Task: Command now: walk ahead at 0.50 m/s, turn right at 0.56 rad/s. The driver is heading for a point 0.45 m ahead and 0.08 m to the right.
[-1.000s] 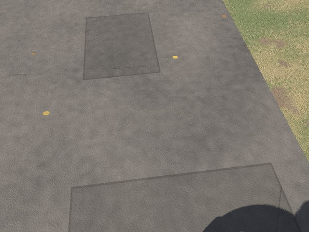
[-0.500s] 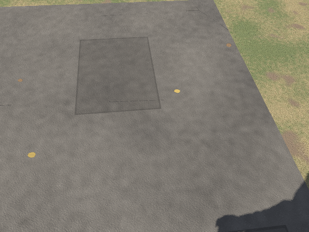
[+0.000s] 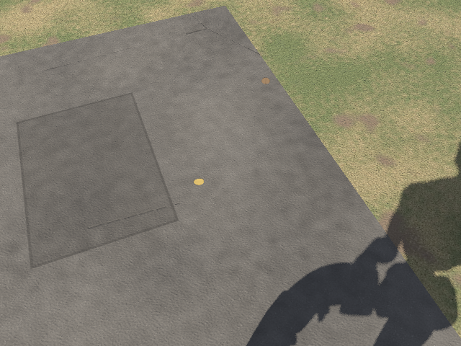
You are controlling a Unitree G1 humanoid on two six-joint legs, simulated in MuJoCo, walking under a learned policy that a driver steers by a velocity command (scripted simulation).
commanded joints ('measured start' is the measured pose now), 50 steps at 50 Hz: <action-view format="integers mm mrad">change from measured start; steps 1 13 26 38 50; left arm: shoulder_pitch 75 117 -208 -106 -202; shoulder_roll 145 141 26 83 64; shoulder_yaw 30 16 -27 -30 -36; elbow -48 -151 -264 -208 -130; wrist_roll -1 11 32 -1 13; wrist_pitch -7 -2 40 17 48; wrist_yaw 2 7 -59 13 18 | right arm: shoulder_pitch -80 232 218 306 296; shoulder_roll -67 -246 -127 -88 -33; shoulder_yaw -7 -61 -33 -15 -2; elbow -84 -71 8 35 129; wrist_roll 7 -7 26 42 19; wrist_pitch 2 -24 -62 37 86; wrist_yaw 4 -30 -8 -23 -40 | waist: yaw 28 -61 -25 -14 -85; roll -89 148 84 -138 -114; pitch -3 -289 -9 -234 -59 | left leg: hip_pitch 9 861 484 206 565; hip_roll -63 310 72 -87 -121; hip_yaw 77 -691 178 33 85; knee -129 -628 -696 169 -429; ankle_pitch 115 -319 587 -432 -84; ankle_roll -8 266 192 54 73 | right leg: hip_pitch -4 -543 -449 95 -327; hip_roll -223 -89 -183 -476 -312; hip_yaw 194 71 -70 248 142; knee -60 992 505 90 -90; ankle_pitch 509 -286 140 832 -230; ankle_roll -85 46 117 -158 9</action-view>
